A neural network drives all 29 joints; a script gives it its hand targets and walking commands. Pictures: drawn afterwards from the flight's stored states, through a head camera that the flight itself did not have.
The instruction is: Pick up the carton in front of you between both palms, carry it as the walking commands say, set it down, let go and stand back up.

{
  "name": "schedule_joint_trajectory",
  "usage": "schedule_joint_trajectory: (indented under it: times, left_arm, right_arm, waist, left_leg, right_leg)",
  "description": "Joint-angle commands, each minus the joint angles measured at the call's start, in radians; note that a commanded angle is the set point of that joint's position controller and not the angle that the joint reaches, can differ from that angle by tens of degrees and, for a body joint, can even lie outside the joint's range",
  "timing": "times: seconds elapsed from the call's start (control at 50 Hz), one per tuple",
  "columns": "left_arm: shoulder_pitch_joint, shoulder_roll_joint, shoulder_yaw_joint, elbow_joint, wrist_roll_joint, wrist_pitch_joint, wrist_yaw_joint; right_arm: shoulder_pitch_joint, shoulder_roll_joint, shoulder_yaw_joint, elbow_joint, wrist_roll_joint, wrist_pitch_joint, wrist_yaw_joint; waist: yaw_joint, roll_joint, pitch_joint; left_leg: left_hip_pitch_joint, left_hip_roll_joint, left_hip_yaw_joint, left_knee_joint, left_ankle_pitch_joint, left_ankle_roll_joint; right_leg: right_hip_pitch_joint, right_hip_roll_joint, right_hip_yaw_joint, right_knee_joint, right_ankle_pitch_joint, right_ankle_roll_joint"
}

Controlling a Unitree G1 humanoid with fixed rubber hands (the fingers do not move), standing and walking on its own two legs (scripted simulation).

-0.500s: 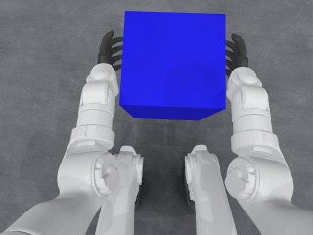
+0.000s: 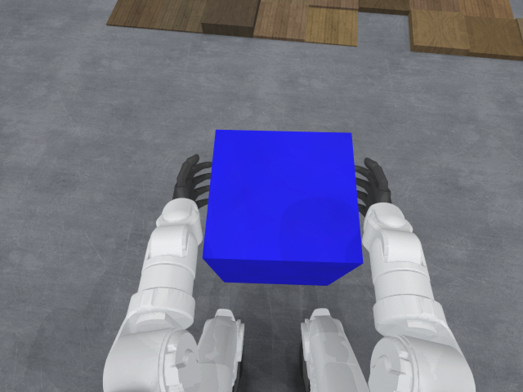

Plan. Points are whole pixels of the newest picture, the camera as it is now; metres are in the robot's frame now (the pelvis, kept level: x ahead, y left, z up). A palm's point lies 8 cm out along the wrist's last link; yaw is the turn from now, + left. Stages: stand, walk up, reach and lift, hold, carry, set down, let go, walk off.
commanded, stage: reach and lift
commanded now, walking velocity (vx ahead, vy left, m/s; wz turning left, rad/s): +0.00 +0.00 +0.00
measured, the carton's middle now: (278, 218) +0.41 -0.01 -0.10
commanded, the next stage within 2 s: hold in 1.68 s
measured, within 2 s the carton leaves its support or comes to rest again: neither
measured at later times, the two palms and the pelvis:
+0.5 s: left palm (143, 188) +0.36 +0.15 +0.12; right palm (420, 190) +0.36 -0.15 +0.12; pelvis +0.05 +0.00 +0.13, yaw +0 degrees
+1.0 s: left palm (115, 181) +0.34 +0.15 +0.18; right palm (453, 182) +0.34 -0.15 +0.18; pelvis +0.04 +0.00 +0.15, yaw +0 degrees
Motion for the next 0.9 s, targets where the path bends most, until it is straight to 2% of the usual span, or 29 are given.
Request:
schedule_joint_trajectory:
  times: [0.0, 0.32, 0.58, 0.66, 0.76, 0.88]
  left_arm:
    - [-0.569, -1.097, -0.581, 0.015, -0.148, -0.022, -0.260]
    - [-0.268, -1.104, -0.660, -0.070, -0.133, 0.004, -0.270]
    - [-0.114, -1.084, -0.736, -0.226, -0.163, 0.149, -0.293]
    - [-0.091, -1.059, -0.701, -0.227, -0.145, 0.200, -0.299]
    - [-0.144, -1.033, -0.609, -0.177, -0.101, 0.222, -0.315]
    - [-0.253, -1.060, -0.628, -0.209, -0.112, 0.210, -0.326]
  right_arm:
    - [-0.579, 1.103, 0.595, 0.003, 0.156, -0.024, 0.256]
    - [-0.276, 1.106, 0.668, -0.074, 0.137, -0.005, 0.257]
    - [-0.131, 1.088, 0.739, -0.223, 0.164, 0.138, 0.275]
    - [-0.110, 1.056, 0.706, -0.233, 0.144, 0.191, 0.280]
    - [-0.157, 1.036, 0.608, -0.175, 0.101, 0.213, 0.298]
    - [-0.263, 1.069, 0.632, -0.204, 0.114, 0.200, 0.312]
  waist:
    - [-0.003, -0.019, -0.704]
    - [0.005, -0.012, -0.440]
    - [0.011, -0.015, -0.177]
    - [0.007, -0.013, -0.044]
    - [0.008, -0.009, 0.070]
    - [0.012, -0.006, -0.005]
  left_leg:
    - [0.469, -0.123, 0.035, -0.228, 0.218, 0.011]
    - [0.899, -0.085, -0.025, -0.573, 0.388, 0.023]
    - [1.228, -0.051, -0.039, -0.859, 0.480, 0.021]
    - [1.264, -0.043, -0.038, -0.928, 0.404, 0.021]
    - [1.247, -0.034, -0.026, -0.971, 0.250, 0.029]
    - [1.276, -0.033, -0.023, -0.964, 0.249, 0.031]
  right_leg:
    - [0.538, 0.123, -0.038, -0.222, 0.236, -0.006]
    - [0.954, 0.093, 0.019, -0.561, 0.402, -0.023]
    - [1.275, 0.062, 0.029, -0.846, 0.478, -0.018]
    - [1.299, 0.055, 0.026, -0.918, 0.395, -0.026]
    - [1.281, 0.047, 0.013, -0.955, 0.248, -0.036]
    - [1.323, 0.046, 0.009, -0.944, 0.248, -0.038]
